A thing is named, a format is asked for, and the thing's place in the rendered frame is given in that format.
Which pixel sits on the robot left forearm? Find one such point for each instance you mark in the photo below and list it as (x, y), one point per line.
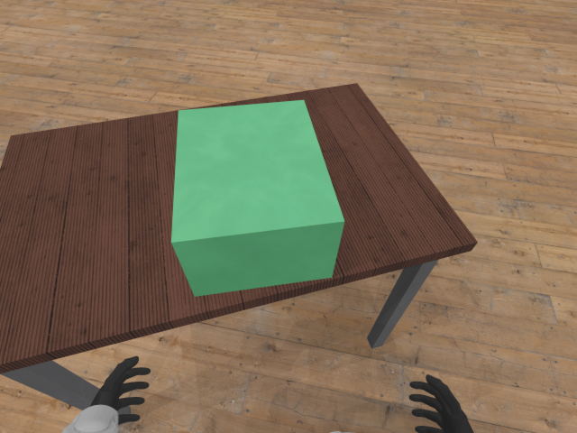
(94, 419)

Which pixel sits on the carton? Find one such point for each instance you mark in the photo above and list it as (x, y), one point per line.
(254, 205)

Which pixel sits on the table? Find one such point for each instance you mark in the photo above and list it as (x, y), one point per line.
(86, 258)

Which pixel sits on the left robot hand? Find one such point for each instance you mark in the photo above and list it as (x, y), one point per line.
(114, 387)

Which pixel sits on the right robot hand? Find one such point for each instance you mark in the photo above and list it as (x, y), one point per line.
(451, 418)

